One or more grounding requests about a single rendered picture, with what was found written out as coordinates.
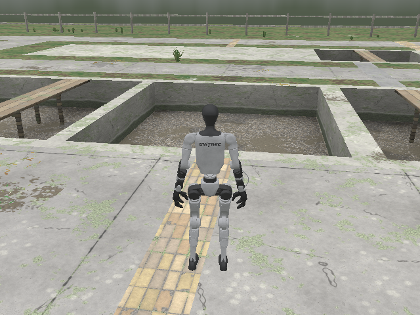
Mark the left robot hand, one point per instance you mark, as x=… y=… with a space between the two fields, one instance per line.
x=177 y=199

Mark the right robot hand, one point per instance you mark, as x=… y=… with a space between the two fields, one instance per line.
x=242 y=200

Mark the left robot upper arm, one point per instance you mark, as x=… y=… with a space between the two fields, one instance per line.
x=186 y=150

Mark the robot thigh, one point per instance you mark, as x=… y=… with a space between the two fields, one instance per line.
x=194 y=197
x=225 y=196

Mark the robot left forearm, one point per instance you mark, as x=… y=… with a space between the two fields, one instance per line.
x=180 y=178

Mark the right robot upper arm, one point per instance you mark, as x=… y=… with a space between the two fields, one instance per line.
x=233 y=150

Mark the robot right thigh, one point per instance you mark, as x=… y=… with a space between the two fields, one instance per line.
x=225 y=196

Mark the robot right forearm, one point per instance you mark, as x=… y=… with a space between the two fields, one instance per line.
x=239 y=178

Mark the robot left thigh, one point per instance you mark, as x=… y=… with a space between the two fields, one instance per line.
x=194 y=197

